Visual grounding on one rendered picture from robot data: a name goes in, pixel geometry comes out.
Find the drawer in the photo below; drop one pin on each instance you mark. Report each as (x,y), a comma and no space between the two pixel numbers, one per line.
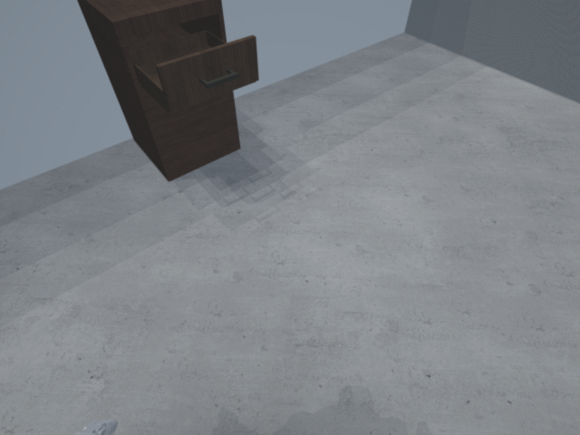
(169,71)

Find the handle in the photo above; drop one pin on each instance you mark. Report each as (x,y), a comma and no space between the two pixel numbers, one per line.
(218,81)

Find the cabinet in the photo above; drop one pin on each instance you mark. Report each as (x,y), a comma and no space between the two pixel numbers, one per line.
(183,141)

